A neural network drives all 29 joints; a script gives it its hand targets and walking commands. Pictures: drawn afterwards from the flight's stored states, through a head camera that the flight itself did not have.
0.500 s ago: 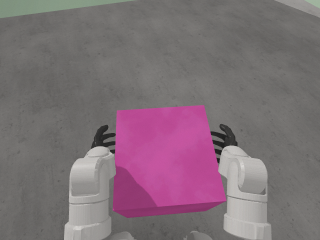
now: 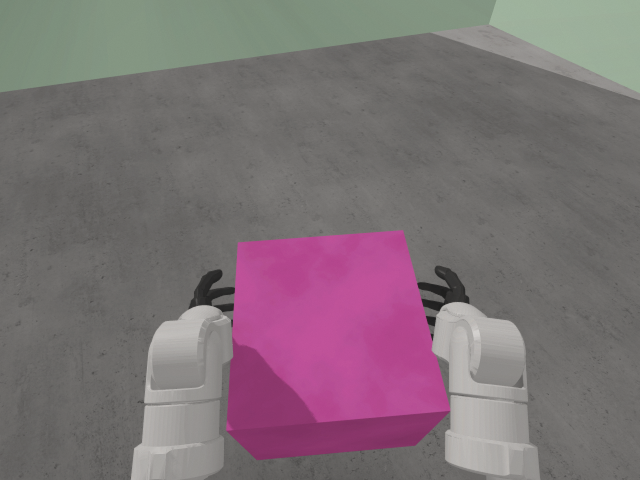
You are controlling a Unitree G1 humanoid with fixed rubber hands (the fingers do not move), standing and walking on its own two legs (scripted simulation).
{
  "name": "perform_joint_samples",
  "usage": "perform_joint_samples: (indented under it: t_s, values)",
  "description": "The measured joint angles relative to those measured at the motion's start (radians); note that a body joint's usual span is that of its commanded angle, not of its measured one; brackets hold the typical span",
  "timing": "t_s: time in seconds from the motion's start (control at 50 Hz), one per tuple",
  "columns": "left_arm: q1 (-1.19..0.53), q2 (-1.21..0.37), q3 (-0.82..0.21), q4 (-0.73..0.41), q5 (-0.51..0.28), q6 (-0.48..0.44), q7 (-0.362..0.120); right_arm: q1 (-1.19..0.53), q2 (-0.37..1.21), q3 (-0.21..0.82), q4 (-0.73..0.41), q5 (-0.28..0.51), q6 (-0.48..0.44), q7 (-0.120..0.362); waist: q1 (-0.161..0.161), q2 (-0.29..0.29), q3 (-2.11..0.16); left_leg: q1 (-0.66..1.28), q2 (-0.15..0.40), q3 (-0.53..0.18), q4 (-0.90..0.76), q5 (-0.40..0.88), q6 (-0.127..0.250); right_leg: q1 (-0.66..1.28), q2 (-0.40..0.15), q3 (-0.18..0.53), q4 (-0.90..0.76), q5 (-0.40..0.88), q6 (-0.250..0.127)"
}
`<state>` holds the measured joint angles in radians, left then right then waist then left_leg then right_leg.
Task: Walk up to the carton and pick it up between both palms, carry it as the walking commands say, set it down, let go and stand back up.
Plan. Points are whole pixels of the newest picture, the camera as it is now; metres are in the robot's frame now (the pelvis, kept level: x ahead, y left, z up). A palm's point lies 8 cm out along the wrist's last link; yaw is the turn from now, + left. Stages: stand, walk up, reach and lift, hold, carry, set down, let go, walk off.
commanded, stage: carry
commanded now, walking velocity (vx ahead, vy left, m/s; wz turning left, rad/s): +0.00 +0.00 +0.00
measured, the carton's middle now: (328, 346) +0.29 +0.00 +0.00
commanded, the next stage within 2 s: none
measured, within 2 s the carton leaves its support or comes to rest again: neither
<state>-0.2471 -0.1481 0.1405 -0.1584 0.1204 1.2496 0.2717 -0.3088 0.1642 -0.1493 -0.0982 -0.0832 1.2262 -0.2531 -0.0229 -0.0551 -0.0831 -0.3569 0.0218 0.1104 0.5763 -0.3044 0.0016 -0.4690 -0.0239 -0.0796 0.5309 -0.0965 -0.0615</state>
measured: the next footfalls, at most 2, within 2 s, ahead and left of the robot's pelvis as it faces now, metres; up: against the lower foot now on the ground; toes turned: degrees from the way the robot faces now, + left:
right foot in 0.38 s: -0.02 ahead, -0.11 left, +0.00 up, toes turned -5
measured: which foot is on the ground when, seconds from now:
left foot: down 0.00-1.00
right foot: down 0.00-0.22, up 0.24-0.36, down 0.38-1.00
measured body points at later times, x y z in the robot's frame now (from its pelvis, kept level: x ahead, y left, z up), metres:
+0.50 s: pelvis -0.09 +0.00 +0.00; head -0.10 -0.01 +0.45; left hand +0.20 +0.14 +0.06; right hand +0.19 -0.17 +0.06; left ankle +0.03 +0.12 -0.73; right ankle -0.06 -0.11 -0.73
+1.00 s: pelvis -0.10 +0.01 +0.00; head -0.10 +0.01 +0.45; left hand +0.20 +0.15 +0.06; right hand +0.20 -0.15 +0.06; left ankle +0.03 +0.12 -0.73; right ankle -0.06 -0.11 -0.73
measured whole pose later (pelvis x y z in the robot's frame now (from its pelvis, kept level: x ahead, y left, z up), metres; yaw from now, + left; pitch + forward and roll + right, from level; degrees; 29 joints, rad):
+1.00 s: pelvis -0.10 +0.01 +0.00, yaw -1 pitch +3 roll +0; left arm -0.29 -0.16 0.13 -0.12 0.10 1.22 0.30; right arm -0.30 0.16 -0.18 -0.12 -0.11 1.20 -0.23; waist 0.00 0.00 -0.07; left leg -0.48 0.04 0.07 0.48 -0.06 0.01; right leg -0.40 -0.02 -0.06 0.61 -0.26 -0.01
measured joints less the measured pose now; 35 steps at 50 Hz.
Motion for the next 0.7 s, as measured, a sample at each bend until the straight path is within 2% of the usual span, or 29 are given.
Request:
perform_joint_samples:
  t_s: [0.1, 0.18, 0.22, 0.24, 0.28, 0.32, 0.38, 0.42, 0.44, 0.5, 0.6, 0.7]
  values:
    - [-0.031, -0.007, 0.01, -0.009, -0.021, 0.005, 0.036, -0.008, 0.002, -0.012, -0.003, -0.023, -0.021, 0.034, 0.036, 0.005, 0.022, -0.044, 0.002, -0.009, 0.03, -0.064, 0.026, -0.009, 0.004, -0.011, -0.058, 0.043, -0.003]
    - [-0.046, -0.011, 0.025, 0.003, -0.012, -0.007, 0.025, -0.014, 0.004, -0.01, 0.003, -0.036, -0.033, 0.04, 0.039, -0.005, 0.035, -0.059, -0.007, -0.006, 0.052, -0.106, 0.054, -0.017, 0.003, -0.022, -0.103, 0.076, 0.019]
    - [-0.045, -0.011, 0.03, 0.014, -0.004, -0.014, 0.012, -0.015, 0.004, -0.005, 0.009, -0.041, -0.033, 0.037, 0.029, -0.011, 0.042, -0.058, -0.013, -0.013, 0.035, -0.079, 0.061, -0.032, -0.003, -0.037, -0.089, 0.007, 0.048]
    - [-0.042, -0.01, 0.03, 0.021, -0.003, -0.019, 0.004, -0.014, 0.004, -0.002, 0.007, -0.041, -0.028, 0.031, 0.016, -0.002, 0.044, -0.06, -0.012, -0.024, 0.024, -0.041, 0.064, -0.053, -0.003, -0.047, -0.023, -0.084, 0.068]
    - [-0.037, -0.01, 0.017, 0.036, -0.008, -0.028, -0.002, 0.0, 0.0, -0.002, -0.016, -0.038, -0.013, 0.02, -0.016, 0.029, 0.044, -0.077, 0.0, -0.051, 0.016, 0.033, 0.057, -0.092, 0.013, -0.024, 0.215, -0.198, 0.07]
    - [-0.037, -0.009, -0.006, 0.047, -0.013, -0.031, 0.001, 0.021, -0.005, -0.012, -0.046, -0.026, 0.0, 0.011, -0.03, 0.057, 0.026, -0.098, 0.02, -0.053, -0.006, 0.102, 0.027, -0.065, 0.027, 0.006, 0.324, -0.237, 0.055]
    - [-0.05, -0.012, -0.01, 0.027, 0.0, -0.021, -0.004, 0.017, -0.005, -0.019, -0.069, -0.014, 0.004, 0.007, -0.009, 0.06, 0.0, -0.138, 0.024, -0.023, 0.0, 0.2, 0.001, 0.084, 0.015, 0.042, 0.119, -0.208, 0.04]
    - [-0.048, -0.013, 0.001, 0.023, 0.012, -0.038, -0.017, 0.002, 0.0, -0.02, -0.055, -0.008, -0.014, 0.0, 0.003, 0.1, 0.027, -0.136, 0.052, -0.035, 0.019, 0.175, -0.004, 0.093, 0.045, 0.039, 0.11, -0.206, 0.029]
    - [-0.046, -0.012, 0.002, 0.029, 0.013, -0.036, -0.017, 0.009, -0.002, -0.014, -0.047, -0.009, -0.016, 0.002, 0.004, 0.103, 0.03, -0.13, 0.05, -0.041, 0.012, 0.169, -0.007, 0.096, 0.046, 0.036, 0.108, -0.199, 0.03]
    - [-0.031, -0.008, -0.011, 0.05, 0.012, -0.024, -0.013, 0.041, -0.011, 0.004, -0.032, -0.018, -0.014, 0.013, 0.011, 0.08, 0.015, -0.11, 0.036, -0.04, -0.032, 0.183, -0.01, 0.1, 0.03, 0.028, 0.104, -0.189, 0.032]
    - [-0.014, -0.003, -0.009, 0.033, -0.009, -0.025, -0.005, 0.018, -0.005, -0.002, -0.033, -0.012, 0.005, -0.002, 0.019, 0.069, 0.014, -0.111, 0.038, -0.041, -0.041, 0.213, -0.002, 0.095, 0.03, 0.023, 0.103, -0.178, 0.035]
    - [-0.028, -0.006, -0.004, 0.023, -0.016, -0.02, 0.016, -0.005, 0.001, -0.021, -0.02, -0.032, -0.005, 0.025, 0.024, 0.043, 0.004, -0.124, 0.027, -0.043, -0.062, 0.2, -0.003, 0.079, 0.019, 0.02, 0.085, -0.158, 0.04]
